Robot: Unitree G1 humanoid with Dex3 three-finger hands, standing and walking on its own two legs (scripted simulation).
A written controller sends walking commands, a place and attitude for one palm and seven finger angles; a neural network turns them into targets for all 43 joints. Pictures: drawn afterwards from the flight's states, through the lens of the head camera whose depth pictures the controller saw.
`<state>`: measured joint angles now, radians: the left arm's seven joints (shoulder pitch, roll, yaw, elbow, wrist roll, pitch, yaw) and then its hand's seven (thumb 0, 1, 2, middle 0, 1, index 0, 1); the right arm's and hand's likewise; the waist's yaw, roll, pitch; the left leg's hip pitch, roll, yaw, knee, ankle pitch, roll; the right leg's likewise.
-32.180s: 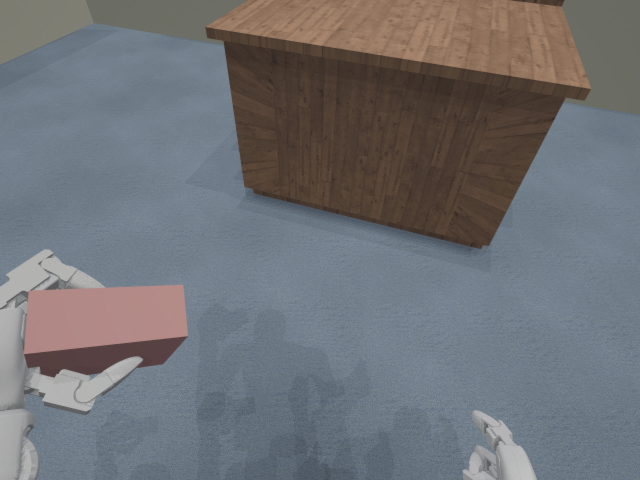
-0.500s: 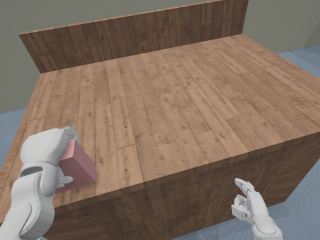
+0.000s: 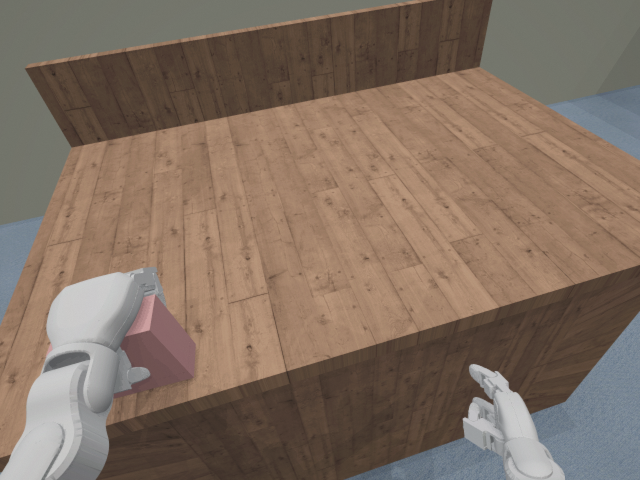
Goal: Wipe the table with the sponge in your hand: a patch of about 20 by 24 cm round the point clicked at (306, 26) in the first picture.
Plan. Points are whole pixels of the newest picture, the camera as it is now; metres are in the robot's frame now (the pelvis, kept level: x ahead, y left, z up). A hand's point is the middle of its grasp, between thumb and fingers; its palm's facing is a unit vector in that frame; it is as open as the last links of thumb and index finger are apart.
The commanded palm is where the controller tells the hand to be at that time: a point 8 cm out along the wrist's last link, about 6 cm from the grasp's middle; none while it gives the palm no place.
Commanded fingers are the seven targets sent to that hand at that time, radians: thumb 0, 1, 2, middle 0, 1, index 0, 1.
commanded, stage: lower the sponge onto the table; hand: left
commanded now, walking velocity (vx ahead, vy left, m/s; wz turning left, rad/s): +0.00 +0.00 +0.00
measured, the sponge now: (138, 357) +0.21 +0.28 +0.06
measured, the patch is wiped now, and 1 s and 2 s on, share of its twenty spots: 0.00 0.10 0.50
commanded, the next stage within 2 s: wipe forward along the first lane in 0.20 s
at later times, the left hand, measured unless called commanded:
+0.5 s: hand (115, 329) +0.22 +0.30 +0.10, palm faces +0.05 -0.07 -1.00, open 9.5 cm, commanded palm +0.20 +0.28 +0.16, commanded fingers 0.00 0.10 1.30 -1.20 -1.60 -1.20 -1.60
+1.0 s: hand (124, 300) +0.27 +0.31 +0.10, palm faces +0.00 -0.03 -1.00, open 9.5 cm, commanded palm +0.25 +0.31 +0.14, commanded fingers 0.00 0.10 1.30 -1.20 -1.60 -1.20 -1.60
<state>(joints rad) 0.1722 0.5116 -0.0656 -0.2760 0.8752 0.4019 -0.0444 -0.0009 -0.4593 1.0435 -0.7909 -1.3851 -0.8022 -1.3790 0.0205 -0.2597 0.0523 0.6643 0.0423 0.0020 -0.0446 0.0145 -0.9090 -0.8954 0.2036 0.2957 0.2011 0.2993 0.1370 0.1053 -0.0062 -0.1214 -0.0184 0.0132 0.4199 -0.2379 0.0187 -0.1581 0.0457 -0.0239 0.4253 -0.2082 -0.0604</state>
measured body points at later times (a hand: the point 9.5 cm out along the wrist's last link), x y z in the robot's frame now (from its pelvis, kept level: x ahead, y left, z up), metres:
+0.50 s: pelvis +0.00 +0.00 +0.00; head -0.01 -0.04 +0.45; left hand +0.22 +0.29 +0.16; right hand +0.26 -0.18 -0.08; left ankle +0.00 +0.11 -0.74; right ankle +0.02 -0.08 -0.74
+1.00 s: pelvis +0.00 -0.01 +0.00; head +0.00 -0.05 +0.45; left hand +0.26 +0.31 +0.16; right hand +0.23 -0.22 -0.10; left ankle +0.00 +0.11 -0.74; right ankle +0.02 -0.08 -0.74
